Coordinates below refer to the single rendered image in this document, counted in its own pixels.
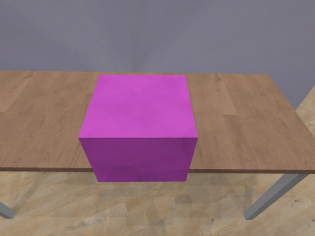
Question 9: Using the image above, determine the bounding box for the carton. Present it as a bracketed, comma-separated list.
[78, 75, 198, 182]

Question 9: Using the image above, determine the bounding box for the table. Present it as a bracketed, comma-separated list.
[0, 70, 315, 220]

